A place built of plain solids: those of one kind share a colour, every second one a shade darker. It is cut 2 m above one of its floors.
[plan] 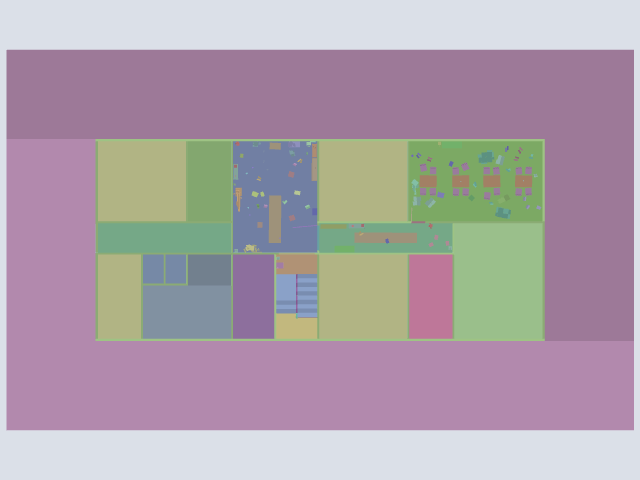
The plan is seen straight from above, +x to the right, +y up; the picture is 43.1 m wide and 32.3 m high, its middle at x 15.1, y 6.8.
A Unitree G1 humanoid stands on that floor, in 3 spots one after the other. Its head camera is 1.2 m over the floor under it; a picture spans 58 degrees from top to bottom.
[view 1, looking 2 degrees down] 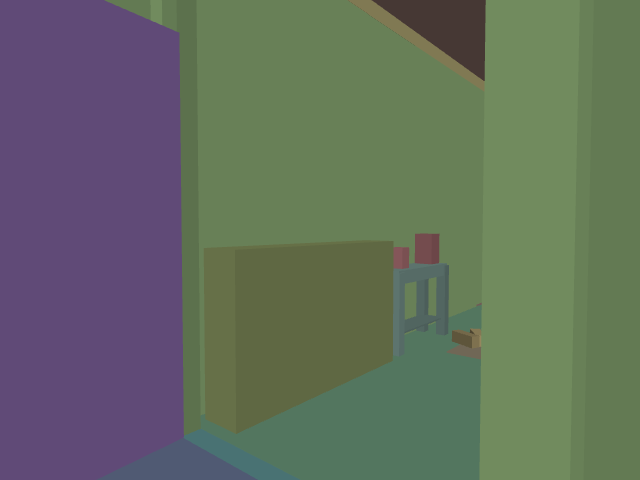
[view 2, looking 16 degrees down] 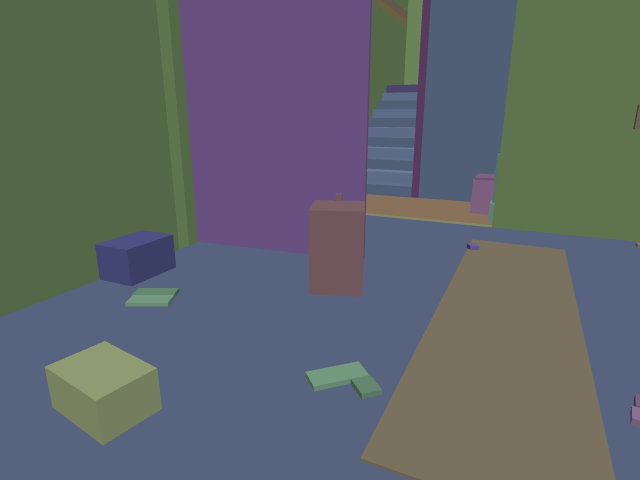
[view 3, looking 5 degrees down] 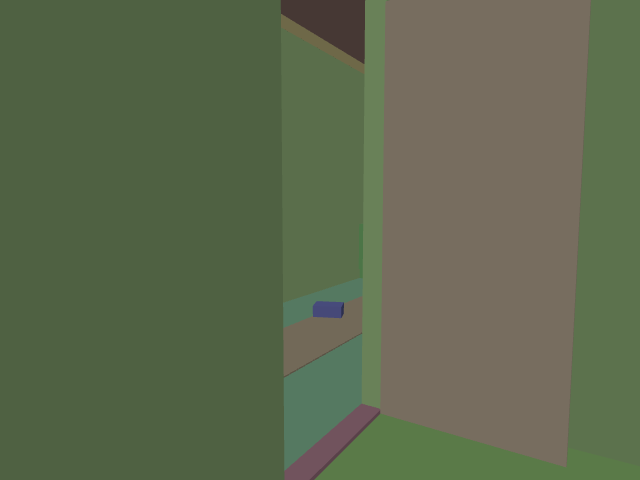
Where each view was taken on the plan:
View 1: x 13.57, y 5.62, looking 40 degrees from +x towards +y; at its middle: wall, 3.59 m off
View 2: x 12.09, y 11.02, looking -65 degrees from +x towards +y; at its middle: laundry_basket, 2.90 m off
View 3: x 23.48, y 9.03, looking -148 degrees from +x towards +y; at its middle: wall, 5.83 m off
